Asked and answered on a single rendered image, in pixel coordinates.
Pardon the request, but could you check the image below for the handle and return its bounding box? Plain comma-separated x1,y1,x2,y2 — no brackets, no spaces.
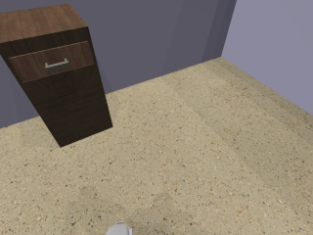
45,58,69,71

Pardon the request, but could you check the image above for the left robot thigh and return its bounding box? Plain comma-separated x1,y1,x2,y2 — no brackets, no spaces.
106,223,133,235

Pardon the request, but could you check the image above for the cabinet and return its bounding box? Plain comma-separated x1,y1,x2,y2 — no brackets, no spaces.
0,3,113,148

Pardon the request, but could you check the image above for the drawer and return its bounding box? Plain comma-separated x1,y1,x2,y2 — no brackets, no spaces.
9,41,93,82

